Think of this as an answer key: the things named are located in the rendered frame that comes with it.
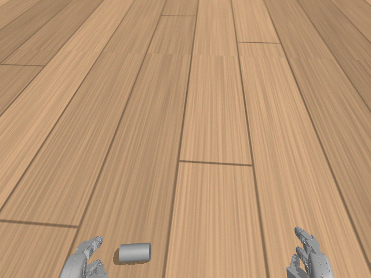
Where can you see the right robot hand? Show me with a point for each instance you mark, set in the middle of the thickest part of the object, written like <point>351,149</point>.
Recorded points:
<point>317,264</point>

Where can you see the left robot hand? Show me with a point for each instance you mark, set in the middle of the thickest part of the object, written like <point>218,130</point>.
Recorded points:
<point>76,265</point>

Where can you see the can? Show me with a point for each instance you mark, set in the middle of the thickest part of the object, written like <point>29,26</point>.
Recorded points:
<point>135,252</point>

